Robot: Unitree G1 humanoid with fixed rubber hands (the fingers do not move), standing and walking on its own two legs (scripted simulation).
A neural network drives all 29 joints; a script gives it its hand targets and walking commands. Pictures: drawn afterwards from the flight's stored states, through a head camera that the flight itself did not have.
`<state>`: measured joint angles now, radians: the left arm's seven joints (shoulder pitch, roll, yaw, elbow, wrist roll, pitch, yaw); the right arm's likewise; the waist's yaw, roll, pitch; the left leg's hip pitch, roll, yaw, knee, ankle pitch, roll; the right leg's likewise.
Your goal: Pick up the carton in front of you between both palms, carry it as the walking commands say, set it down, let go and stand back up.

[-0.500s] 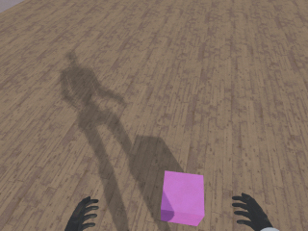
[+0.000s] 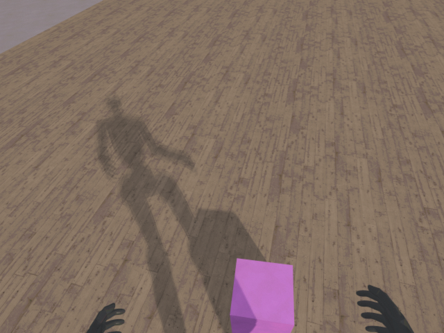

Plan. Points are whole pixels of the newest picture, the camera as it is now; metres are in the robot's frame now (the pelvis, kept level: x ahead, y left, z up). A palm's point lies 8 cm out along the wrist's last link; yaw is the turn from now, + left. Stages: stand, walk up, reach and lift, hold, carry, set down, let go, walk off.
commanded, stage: stand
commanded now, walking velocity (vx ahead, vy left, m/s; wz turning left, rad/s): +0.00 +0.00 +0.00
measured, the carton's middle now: (261, 300) +0.40 -0.09 -0.64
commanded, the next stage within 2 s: none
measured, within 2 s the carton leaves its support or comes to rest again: neither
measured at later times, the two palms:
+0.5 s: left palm out of the picture +0.11 +0.26 -0.09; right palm out of the picture +0.11 -0.29 -0.10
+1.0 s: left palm out of the picture +0.07 +0.28 -0.09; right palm out of the picture +0.07 -0.30 -0.10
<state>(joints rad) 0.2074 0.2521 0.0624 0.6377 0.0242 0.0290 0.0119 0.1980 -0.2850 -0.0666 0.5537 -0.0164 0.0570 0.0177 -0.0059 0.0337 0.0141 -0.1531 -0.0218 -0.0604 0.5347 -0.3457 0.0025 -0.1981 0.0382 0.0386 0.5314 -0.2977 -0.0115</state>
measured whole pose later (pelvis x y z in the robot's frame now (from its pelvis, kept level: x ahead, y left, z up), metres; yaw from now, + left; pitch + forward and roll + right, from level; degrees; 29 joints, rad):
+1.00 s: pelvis -0.02 -0.01 +0.01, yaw +1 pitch -3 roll +0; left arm 0.18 0.30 0.05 0.90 0.01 -0.02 0.02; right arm 0.23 -0.34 -0.03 0.85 -0.01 -0.02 -0.03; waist 0.00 0.03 0.04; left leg -0.13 -0.01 -0.08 0.44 -0.26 -0.02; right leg -0.17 0.04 0.02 0.45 -0.22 -0.03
